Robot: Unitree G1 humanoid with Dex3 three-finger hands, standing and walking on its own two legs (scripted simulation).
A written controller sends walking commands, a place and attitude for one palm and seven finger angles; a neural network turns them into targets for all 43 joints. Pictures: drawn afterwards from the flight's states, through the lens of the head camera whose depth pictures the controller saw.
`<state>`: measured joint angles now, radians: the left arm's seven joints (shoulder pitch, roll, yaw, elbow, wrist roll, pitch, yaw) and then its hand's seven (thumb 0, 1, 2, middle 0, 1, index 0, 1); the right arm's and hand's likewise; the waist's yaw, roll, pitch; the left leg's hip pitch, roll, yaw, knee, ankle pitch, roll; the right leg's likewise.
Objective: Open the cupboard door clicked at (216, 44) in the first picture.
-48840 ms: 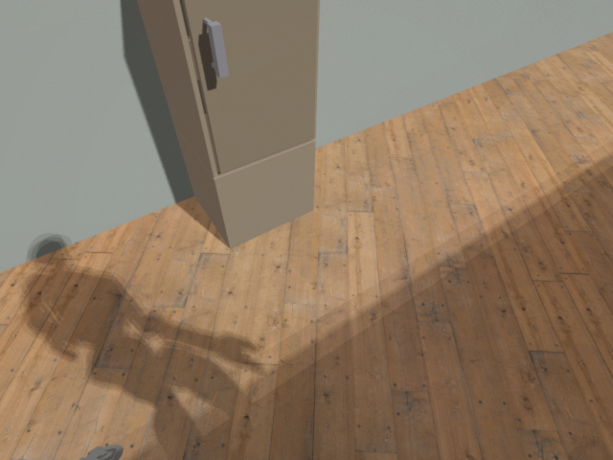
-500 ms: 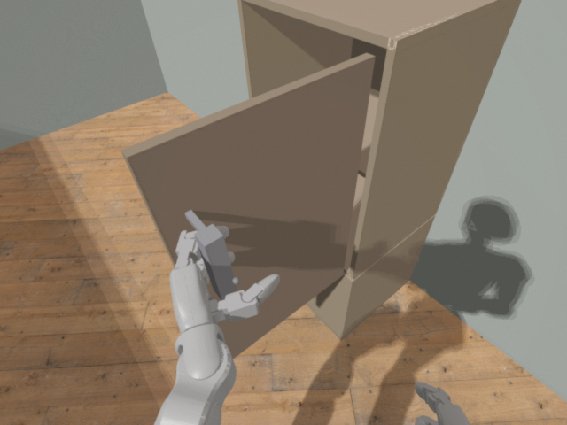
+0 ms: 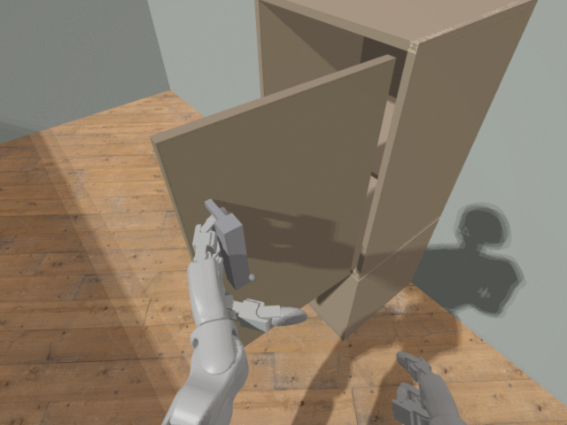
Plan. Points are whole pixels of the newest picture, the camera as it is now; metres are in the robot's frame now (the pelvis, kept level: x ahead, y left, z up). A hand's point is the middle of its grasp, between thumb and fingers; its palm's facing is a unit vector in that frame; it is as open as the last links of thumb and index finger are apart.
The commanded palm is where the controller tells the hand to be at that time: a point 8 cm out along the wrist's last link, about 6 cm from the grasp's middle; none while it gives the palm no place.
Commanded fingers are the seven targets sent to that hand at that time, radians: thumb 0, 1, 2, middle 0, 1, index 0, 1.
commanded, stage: slide the hand sideways off the handle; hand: left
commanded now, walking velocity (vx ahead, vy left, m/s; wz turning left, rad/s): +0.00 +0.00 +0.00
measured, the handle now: (225, 243) +0.34 +0.11 +0.10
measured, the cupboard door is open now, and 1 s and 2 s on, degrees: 87 91 91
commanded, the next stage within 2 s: draw the hand back to the body in 1.20 s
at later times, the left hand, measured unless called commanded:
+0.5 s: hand (242, 309) +0.24 +0.07 +0.10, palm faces -0.10 -1.00 +0.00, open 16.4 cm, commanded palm +0.21 +0.13 +0.09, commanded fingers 0.00 -0.50 0.30 -0.15 -0.30 -0.15 -0.30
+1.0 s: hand (197, 338) +0.20 +0.12 +0.09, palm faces -0.03 -1.00 -0.04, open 16.3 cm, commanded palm +0.17 +0.18 +0.09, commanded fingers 0.00 -0.50 0.30 -0.15 -0.30 -0.15 -0.30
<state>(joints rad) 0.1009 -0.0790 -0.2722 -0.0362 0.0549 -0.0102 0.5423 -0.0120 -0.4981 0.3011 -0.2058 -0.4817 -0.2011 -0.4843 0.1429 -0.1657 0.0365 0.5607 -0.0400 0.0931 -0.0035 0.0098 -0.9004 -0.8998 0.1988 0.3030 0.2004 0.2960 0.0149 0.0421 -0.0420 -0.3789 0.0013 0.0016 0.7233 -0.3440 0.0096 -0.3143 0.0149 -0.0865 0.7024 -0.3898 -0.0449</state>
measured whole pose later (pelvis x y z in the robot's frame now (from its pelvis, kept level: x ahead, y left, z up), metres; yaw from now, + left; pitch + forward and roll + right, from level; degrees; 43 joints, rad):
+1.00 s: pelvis +0.01 -0.01 -0.01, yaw +0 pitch +3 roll +0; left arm 0.53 0.17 -0.03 -0.34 -0.18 -0.16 -0.10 -0.01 -0.50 0.30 -0.15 -0.30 -0.15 -0.30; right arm 0.27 -0.23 0.04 0.46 0.03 -0.10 -0.04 0.01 -0.90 -0.90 0.20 0.30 0.20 0.30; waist 0.01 0.05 -0.08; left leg -0.47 0.01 0.00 0.81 -0.40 0.00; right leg -0.41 0.02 -0.08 0.79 -0.44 -0.05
